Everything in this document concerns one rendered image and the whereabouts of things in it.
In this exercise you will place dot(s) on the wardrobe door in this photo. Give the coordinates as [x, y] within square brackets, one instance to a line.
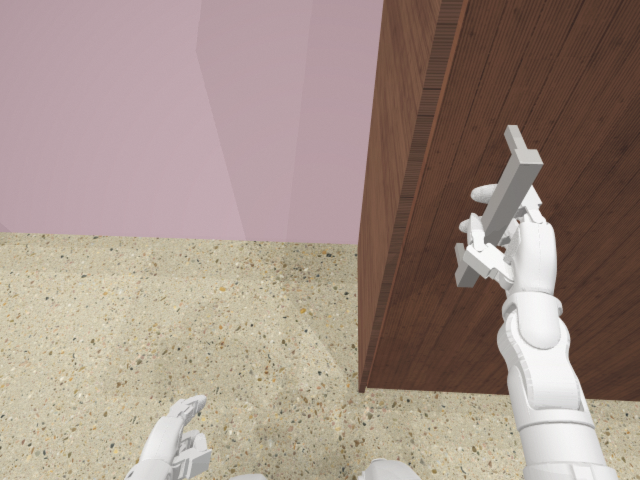
[567, 73]

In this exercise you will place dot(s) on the robot right hand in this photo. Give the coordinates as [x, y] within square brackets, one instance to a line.
[530, 247]

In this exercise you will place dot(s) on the robot left hand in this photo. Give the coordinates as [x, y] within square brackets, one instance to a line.
[186, 453]

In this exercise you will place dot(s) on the right robot thigh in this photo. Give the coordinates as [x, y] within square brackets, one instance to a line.
[388, 470]

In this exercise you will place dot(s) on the left robot forearm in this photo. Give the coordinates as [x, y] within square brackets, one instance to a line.
[151, 469]

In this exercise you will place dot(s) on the right robot forearm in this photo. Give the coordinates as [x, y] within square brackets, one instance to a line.
[550, 410]

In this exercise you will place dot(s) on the handle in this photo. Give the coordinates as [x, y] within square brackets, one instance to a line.
[516, 180]

